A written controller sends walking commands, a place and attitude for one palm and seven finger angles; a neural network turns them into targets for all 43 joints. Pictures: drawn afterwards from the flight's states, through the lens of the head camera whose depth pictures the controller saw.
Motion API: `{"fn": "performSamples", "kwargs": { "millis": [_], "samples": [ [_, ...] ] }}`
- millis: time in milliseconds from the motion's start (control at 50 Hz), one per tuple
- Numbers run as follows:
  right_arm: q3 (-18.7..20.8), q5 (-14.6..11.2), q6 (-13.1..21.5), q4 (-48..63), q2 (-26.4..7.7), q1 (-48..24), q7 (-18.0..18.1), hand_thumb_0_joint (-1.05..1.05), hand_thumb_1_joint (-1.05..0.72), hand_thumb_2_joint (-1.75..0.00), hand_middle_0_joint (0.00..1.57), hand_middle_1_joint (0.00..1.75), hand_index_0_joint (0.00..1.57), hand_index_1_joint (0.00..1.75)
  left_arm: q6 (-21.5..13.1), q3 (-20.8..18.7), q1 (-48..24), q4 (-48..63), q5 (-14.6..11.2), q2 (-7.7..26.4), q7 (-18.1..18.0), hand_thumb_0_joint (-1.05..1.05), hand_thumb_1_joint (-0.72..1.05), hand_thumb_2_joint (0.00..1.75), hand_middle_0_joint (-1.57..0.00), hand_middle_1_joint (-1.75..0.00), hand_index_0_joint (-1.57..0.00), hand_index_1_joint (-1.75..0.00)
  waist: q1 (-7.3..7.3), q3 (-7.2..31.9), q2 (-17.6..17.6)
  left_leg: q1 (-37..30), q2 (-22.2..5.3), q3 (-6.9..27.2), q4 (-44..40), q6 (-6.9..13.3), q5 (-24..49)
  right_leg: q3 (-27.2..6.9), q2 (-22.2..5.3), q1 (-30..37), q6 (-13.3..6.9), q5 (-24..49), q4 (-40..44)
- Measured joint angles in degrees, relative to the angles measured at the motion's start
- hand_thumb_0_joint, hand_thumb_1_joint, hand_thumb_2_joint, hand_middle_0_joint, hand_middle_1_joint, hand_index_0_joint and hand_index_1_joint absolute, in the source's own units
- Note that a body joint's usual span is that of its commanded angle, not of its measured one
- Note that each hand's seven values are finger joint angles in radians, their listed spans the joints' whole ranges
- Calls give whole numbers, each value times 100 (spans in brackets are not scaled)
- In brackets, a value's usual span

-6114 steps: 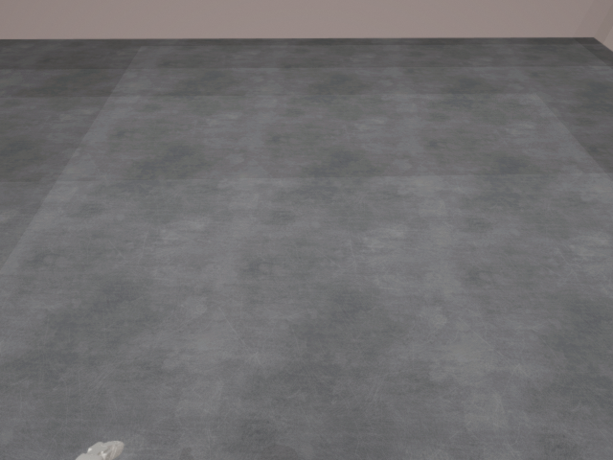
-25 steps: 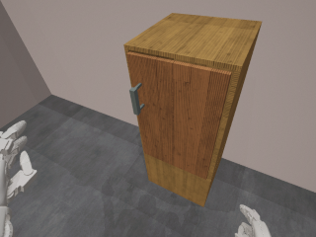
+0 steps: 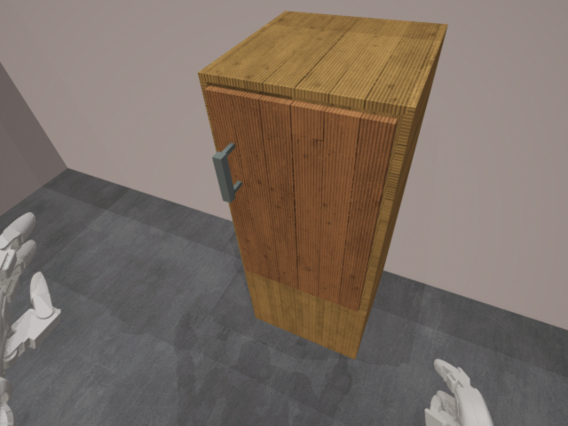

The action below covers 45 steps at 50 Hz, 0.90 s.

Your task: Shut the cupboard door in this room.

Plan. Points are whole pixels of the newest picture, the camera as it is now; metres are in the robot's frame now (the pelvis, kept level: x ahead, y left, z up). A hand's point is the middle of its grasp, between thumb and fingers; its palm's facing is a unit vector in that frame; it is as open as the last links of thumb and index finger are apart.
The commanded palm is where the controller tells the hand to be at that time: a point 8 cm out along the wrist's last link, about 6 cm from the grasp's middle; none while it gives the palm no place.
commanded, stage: step back with the hand held close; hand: left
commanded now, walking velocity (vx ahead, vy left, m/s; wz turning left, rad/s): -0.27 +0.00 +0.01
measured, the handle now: (229, 172) +0.60 +0.18 +0.02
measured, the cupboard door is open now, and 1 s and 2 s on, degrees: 0 0 0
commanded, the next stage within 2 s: stop stepping back and stand still in 1.00 s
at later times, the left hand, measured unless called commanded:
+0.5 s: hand out of the picture +0.12 +0.30 +0.15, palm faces +0.43 -0.76 -0.48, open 7.4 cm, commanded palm +0.06 +0.33 +0.17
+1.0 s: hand out of the picture +0.02 +0.30 +0.18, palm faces +0.49 -0.72 -0.48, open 7.4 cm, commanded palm -0.06 +0.33 +0.17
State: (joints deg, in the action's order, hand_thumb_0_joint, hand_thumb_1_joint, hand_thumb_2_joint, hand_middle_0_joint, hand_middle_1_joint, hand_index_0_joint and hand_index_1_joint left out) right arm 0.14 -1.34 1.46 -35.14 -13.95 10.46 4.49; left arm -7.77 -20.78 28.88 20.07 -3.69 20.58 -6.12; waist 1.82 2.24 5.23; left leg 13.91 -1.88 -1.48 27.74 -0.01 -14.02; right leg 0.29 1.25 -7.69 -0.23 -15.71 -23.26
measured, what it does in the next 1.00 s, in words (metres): walks backwards: right foot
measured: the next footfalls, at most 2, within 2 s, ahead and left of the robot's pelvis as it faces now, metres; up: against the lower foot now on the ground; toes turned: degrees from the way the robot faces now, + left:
right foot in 1.00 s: -0.15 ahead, -0.11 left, +0.00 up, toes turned +6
left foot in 1.18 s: -0.09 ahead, +0.13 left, +0.00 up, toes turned +4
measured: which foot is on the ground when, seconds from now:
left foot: down 0.00-1.00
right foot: down 0.00-0.84, up 0.86-0.98, down 1.00-1.00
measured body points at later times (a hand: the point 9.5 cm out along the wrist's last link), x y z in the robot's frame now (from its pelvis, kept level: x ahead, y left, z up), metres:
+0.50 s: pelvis -0.07 +0.03 -0.01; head -0.07 +0.03 +0.44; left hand +0.10 +0.33 +0.18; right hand +0.09 -0.22 -0.09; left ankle +0.01 +0.12 -0.74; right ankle -0.04 -0.12 -0.74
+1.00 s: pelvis -0.17 +0.02 -0.02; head -0.16 +0.04 +0.43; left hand -0.01 +0.33 +0.21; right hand +0.00 -0.21 -0.10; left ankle +0.00 +0.13 -0.74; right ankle -0.19 -0.11 -0.74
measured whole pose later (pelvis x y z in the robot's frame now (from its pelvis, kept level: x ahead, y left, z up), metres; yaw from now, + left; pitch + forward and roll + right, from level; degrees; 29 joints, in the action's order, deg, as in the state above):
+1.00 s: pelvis -0.17 +0.02 -0.02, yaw +5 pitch +2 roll -4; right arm 1.0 -0.1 6.5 -35.6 -10.5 14.0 4.1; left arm -16.8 -29.3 30.5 30.4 -3.7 30.2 -9.9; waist -3.1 1.4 1.2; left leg 34.1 -4.0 -3.0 31.8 2.2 -4.6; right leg 0.6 4.1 -16.7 -1.2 -25.4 -37.6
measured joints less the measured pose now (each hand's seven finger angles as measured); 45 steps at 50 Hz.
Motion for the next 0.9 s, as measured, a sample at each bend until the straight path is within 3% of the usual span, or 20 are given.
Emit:
{"fn": "performSamples", "kwargs": {
  "millis": [180,280,580,740,820,900],
  "samples": [
    [92,-46,-396,272,-18,-59,103,2,-90,-90,20,29,20,30,37,-110,191,314,-40,336,-75,2,88,90,-22,-30,-22,-30,-150,-101,-151,191,124,-199,-72,137,168,-183,-142,-373,142,73,-207],
    [55,-55,-446,401,39,-18,105,2,-90,-90,20,29,20,30,-14,-200,277,473,-48,473,-128,2,88,90,-22,-30,-22,-31,-215,-93,-232,353,139,-234,-15,192,274,-216,-160,-554,190,176,-291],
    [-51,14,104,225,139,361,108,2,-90,-90,21,30,20,30,-492,-364,108,518,236,260,-295,2,88,90,-22,-30,-22,-31,-202,-243,-319,1104,100,3,715,284,279,-69,-46,-1153,177,267,-951],
    [1,124,276,-51,122,363,-12,2,-90,-90,21,30,20,30,-693,-245,74,757,201,153,-426,2,88,90,-22,-30,-22,-31,-158,-207,-389,1450,154,88,1039,83,-549,-73,-44,-1405,97,475,-973],
    [32,107,251,-90,76,308,14,2,-90,-90,21,30,20,30,-759,-219,-13,796,177,304,-487,1,88,90,-22,-30,-22,-31,-256,-244,-404,1553,185,146,969,116,-365,-53,-46,-1517,121,425,-969],
    [85,119,335,-10,154,283,81,2,-90,-90,21,29,20,30,-754,-434,-105,778,174,572,-431,1,88,90,-22,-30,-22,-31,-438,-335,-272,1664,-14,176,673,277,283,-66,232,-1706,98,-462,-1768]
  ]
}}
